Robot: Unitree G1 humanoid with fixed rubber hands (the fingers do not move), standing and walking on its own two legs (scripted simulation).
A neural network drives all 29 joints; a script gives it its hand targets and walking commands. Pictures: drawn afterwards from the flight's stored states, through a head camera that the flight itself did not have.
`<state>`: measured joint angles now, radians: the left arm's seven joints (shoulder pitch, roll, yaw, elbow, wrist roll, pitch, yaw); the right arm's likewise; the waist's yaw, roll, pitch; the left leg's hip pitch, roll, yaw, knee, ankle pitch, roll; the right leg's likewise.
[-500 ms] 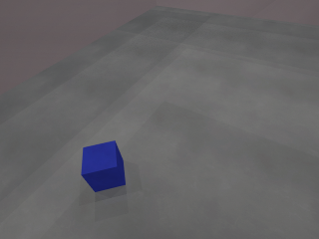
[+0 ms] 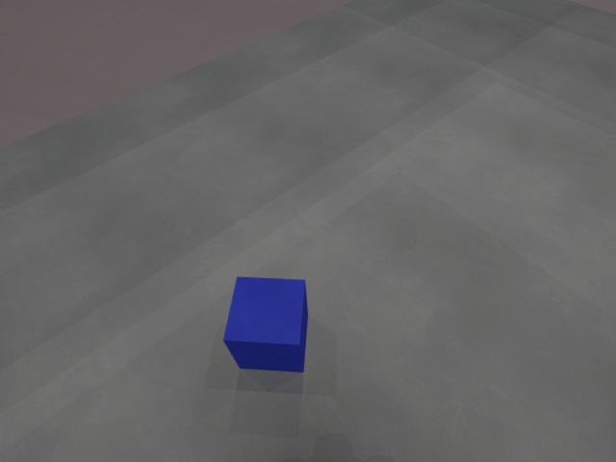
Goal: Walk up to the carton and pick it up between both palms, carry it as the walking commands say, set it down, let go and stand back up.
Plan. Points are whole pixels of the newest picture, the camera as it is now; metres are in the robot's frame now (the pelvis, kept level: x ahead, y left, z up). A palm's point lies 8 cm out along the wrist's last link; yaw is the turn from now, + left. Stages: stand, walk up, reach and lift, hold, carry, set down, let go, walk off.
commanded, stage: walk up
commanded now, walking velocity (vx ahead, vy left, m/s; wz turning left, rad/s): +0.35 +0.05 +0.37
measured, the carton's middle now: (271, 325) +0.57 +0.17 -0.64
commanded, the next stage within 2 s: none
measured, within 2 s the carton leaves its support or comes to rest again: neither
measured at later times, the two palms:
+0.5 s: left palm (182, 361) +0.28 +0.22 -0.09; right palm (531, 446) +0.18 -0.28 -0.14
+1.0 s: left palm out of the picture +0.09 +0.31 -0.14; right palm (456, 370) +0.27 -0.19 -0.11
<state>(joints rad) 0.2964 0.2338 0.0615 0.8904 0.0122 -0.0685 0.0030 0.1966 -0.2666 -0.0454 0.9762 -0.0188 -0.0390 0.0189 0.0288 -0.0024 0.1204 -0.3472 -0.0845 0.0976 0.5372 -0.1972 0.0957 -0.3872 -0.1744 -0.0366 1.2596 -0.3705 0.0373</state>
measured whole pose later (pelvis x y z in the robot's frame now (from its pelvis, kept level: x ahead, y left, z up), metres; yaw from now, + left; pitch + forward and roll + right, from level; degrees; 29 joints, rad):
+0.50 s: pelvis +0.18 -0.04 +0.01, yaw +8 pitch +0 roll +3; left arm 0.09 0.19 0.05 0.89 0.00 -0.05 0.06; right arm 0.35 -0.23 -0.05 1.01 -0.01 -0.01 -0.02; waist -0.04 0.04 0.10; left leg -0.32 -0.12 -0.05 1.03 -0.56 0.00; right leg -0.37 -0.09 -0.13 0.57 -0.20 -0.04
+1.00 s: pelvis +0.14 +0.04 +0.00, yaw +13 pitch +0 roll +0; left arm 0.25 0.30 0.10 0.97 0.04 0.07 0.02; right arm 0.18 -0.22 -0.02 0.96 -0.03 0.05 0.01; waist 0.04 -0.07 0.03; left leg -0.27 0.02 0.03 0.59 -0.32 -0.01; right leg -0.46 -0.17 -0.09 0.76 -0.42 0.02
